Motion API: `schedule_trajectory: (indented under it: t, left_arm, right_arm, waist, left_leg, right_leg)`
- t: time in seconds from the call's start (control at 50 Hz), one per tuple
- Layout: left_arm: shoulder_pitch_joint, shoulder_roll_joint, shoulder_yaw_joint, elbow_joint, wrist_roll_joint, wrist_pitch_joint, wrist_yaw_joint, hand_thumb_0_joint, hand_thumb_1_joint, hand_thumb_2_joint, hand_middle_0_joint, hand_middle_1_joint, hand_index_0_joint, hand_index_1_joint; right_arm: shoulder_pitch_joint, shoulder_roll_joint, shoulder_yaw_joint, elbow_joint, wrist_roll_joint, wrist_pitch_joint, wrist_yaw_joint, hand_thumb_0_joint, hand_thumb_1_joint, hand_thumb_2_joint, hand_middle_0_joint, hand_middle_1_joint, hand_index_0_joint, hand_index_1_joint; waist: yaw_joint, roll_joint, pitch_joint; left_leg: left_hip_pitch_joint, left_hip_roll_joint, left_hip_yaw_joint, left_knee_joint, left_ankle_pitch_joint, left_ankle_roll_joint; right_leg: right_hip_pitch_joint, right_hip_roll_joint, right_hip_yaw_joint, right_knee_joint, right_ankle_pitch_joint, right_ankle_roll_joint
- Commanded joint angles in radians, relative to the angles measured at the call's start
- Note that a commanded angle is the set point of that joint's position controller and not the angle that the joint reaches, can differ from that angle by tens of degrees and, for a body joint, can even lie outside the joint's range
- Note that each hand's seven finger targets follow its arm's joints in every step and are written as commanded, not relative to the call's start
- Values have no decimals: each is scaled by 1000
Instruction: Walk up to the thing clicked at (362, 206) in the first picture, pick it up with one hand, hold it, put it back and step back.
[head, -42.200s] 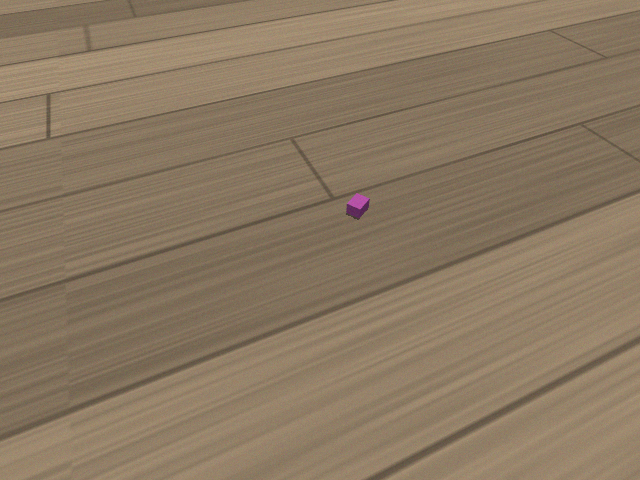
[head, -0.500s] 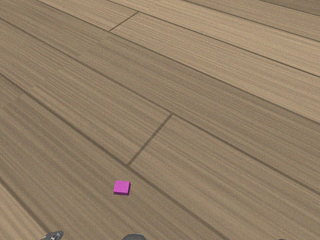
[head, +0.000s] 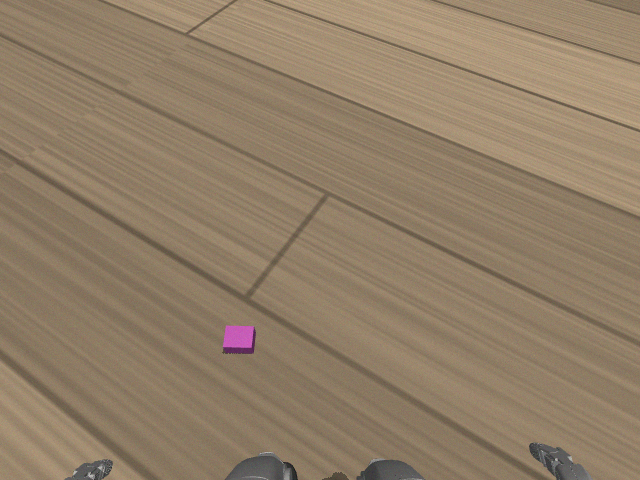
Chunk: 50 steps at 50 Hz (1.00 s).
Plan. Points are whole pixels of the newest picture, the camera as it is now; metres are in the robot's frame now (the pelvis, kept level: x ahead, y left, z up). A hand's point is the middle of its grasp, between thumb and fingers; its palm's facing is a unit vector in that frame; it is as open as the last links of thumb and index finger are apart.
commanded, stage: step back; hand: left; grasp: from above
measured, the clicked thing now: (239, 339) +0.53 +0.24 -0.73
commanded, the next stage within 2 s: none
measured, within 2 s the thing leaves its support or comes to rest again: neither
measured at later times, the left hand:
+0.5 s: hand out of the picture -0.02 +0.27 -0.15, palm faces +0.07 -0.93 -0.37, open 7.4 cm
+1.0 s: hand out of the picture -0.26 +0.23 -0.13, palm faces +0.02 -0.91 -0.42, open 7.4 cm
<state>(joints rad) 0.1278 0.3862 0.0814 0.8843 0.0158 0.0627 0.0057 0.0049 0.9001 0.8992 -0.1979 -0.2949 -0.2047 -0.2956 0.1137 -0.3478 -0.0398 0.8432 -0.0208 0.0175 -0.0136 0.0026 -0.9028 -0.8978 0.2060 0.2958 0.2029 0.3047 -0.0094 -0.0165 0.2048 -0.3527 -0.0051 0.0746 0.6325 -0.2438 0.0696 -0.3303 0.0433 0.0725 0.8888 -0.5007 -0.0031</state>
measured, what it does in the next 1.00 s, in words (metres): walks backwards: right foot, then left foot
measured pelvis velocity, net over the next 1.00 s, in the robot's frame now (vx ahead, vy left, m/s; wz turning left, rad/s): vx -0.31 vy -0.05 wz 0.01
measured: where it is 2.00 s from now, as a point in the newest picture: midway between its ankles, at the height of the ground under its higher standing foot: outside the picture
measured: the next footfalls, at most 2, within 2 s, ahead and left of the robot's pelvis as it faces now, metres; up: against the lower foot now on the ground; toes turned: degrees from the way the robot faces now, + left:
right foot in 0.08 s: +0.00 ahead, -0.13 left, +0.00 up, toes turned +1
left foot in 0.44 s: -0.10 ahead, +0.10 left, +0.00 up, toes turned +2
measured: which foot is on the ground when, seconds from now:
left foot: down 0.00-0.12, up 0.14-0.42, down 0.44-0.86, up 0.88-1.00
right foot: up 0.00-0.06, down 0.08-0.44, up 0.46-0.82, down 0.84-1.00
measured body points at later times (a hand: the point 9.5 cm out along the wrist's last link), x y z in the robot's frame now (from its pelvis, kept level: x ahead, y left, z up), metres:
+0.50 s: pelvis -0.14 +0.00 +0.00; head -0.09 +0.02 +0.44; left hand -0.03 +0.32 -0.12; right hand -0.04 -0.32 -0.11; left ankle -0.14 +0.10 -0.72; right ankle -0.06 -0.13 -0.70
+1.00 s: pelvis -0.31 -0.05 +0.00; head -0.27 -0.06 +0.45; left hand -0.26 +0.27 -0.11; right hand -0.19 -0.37 -0.12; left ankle -0.27 +0.09 -0.66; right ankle -0.30 -0.17 -0.72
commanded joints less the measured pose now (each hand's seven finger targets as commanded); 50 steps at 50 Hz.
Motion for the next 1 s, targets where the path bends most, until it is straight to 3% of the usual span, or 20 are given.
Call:
schedule_trajectory:
  t: [0.0,0.04,0.06,0.1,0.18,0.3,0.38,0.4,0.42,0.44,0.46,0.52,0.66,0.78,0.8,0.82,0.84,0.86,0.9,0.98]
  left_arm:
    - [118,166,55,-59,3,-32,0,0,900,900,-200,-300,-200,-300]
    - [180,159,57,-36,10,-40,-1,0,900,900,-200,-300,-200,-300]
    - [176,203,68,-48,24,-45,0,0,900,900,-200,-300,-200,-300]
    - [51,339,94,-119,26,-46,-1,0,900,900,-200,-300,-200,-300]
    - [-76,226,66,-162,20,-56,20,0,900,900,-200,-300,-200,-300]
    - [41,216,60,-178,26,-43,27,0,900,900,-200,-300,-200,-300]
    - [-7,237,52,-195,3,-25,15,0,900,900,-200,-300,-200,-300]
    - [-3,202,40,-202,2,-18,13,0,900,900,-200,-300,-200,-300]
    - [20,160,34,-206,-3,-15,8,0,900,900,-200,-300,-200,-300]
    - [-66,198,53,-215,-6,-16,22,0,900,900,-200,-300,-200,-300]
    - [-71,209,61,-198,7,-13,30,0,900,900,-200,-300,-200,-300]
    - [45,184,60,-151,-16,-10,25,0,900,900,-200,-300,-200,-300]
    - [46,172,58,-154,0,-21,12,0,900,900,-200,-300,-200,-300]
    - [238,168,66,-53,0,-29,-8,0,900,900,-200,-300,-200,-300]
    - [251,193,72,-41,15,-32,-6,0,900,900,-200,-300,-200,-300]
    - [225,264,92,-68,33,-38,-5,0,900,900,-200,-300,-200,-300]
    - [126,387,116,-117,33,-30,-4,0,900,900,-200,-300,-200,-300]
    - [63,380,108,-148,29,-37,3,0,900,900,-200,-300,-200,-300]
    - [-68,266,69,-161,25,-44,14,0,900,900,-200,-300,-200,-300]
    - [-15,239,67,-179,36,-46,21,0,900,900,-200,-300,-200,-300]
  right_arm:
    - [-1,-297,-80,-69,1,-12,-17,0,-900,-900,200,300,200,300]
    - [-26,-286,-74,-70,8,-4,-11,0,-900,-900,200,300,200,300]
    - [-11,-252,-62,-71,16,-3,-9,0,-900,-900,200,300,200,300]
    - [-44,-233,-67,-75,17,4,-13,0,-900,-900,200,300,200,300]
    - [82,-224,-56,-28,23,0,-13,0,-900,-900,200,300,200,300]
    - [63,-218,-47,-58,14,-6,-16,0,-900,-900,200,300,200,300]
    - [188,-206,-60,-12,2,-20,-10,0,-900,-900,200,300,200,300]
    - [184,-237,-73,-15,-9,-25,-11,0,-900,-900,200,300,200,300]
    - [163,-326,-96,-27,-23,-28,-10,0,-900,-900,200,300,200,300]
    - [110,-427,-111,-49,-11,-24,-2,0,-900,-900,200,300,200,300]
    - [77,-408,-109,-54,-17,-28,-7,0,-900,-900,200,300,200,300]
    - [-18,-296,-72,-70,-17,-30,-22,0,-900,-900,200,300,200,300]
    - [66,-290,-82,-80,-11,-22,-27,0,-900,-900,200,300,200,300]
    - [-15,-329,-86,-110,-4,8,-13,0,-900,-900,200,300,200,300]
    - [-10,-298,-77,-110,2,15,-11,0,-900,-900,200,300,200,300]
    - [3,-227,-58,-125,9,14,-10,0,-900,-900,200,300,200,300]
    - [-48,-217,-64,-143,13,13,-25,0,-900,-900,200,300,200,300]
    - [-61,-257,-78,-134,10,15,-31,0,-900,-900,200,300,200,300]
    - [32,-243,-68,-78,19,10,-26,0,-900,-900,200,300,200,300]
    - [67,-230,-55,-66,13,-2,-22,0,-900,-900,200,300,200,300]
  waist:
    - [12,134,-293]
    - [45,106,-286]
    - [36,6,-268]
    - [60,-260,-141]
    - [-20,-119,-158]
    - [59,-158,-234]
    - [-5,-138,-287]
    - [-5,-56,-280]
    - [11,150,-266]
    - [-41,262,-226]
    - [-34,198,-192]
    - [48,130,-192]
    - [-23,157,-247]
    - [46,228,-337]
    - [50,157,-306]
    - [45,-69,-252]
    - [89,-286,-199]
    - [73,-223,-113]
    - [-22,-91,-97]
    - [24,-148,-174]
  left_leg:
    - [172,282,-333,-172,239,137]
    - [39,215,-261,-136,125,59]
    - [-58,150,-219,-52,24,3]
    - [-120,-93,-148,390,-365,-75]
    - [-97,-127,-222,572,-224,-77]
    - [-130,-55,-143,233,-291,-92]
    - [112,-31,-55,-201,0,-59]
    - [170,29,-157,-235,87,-32]
    - [238,248,-463,-275,176,49]
    - [54,390,-603,-319,278,202]
    - [-16,404,-613,-313,280,231]
    - [95,264,-343,-220,412,147]
    - [277,282,-320,-161,418,199]
    - [91,221,-263,-132,126,94]
    - [-29,174,-234,-69,11,41]
    - [-231,32,-180,98,-180,-27]
    - [-215,-94,-164,362,-355,-75]
    - [-154,-50,-258,505,-349,-86]
    - [-141,-112,-254,578,-222,-73]
    - [-134,-93,-173,463,-249,-86]
  right_leg:
    - [52,-45,-40,-206,75,-30]
    - [189,-49,-46,-379,239,-63]
    - [207,-148,112,-461,185,-102]
    - [-59,-462,491,-625,213,-338]
    - [0,-282,159,-501,558,-214]
    - [291,-300,145,-407,673,-219]
    - [203,-268,89,-284,625,-154]
    - [96,-222,66,-249,477,-98]
    - [-108,-89,-5,-88,213,-38]
    - [-104,29,5,115,-142,-15]
    - [-92,41,116,268,-154,-20]
    - [-174,56,140,410,-8,-28]
    - [-150,10,56,145,-28,40]
    - [179,-23,-94,-406,166,-25]
    - [222,-49,-32,-436,177,-46]
    - [229,-215,258,-512,54,-107]
    - [-30,-452,491,-619,69,-280]
    - [-198,-490,516,-647,80,-310]
    - [-135,-292,187,-511,361,-205]
    - [63,-261,106,-419,532,-192]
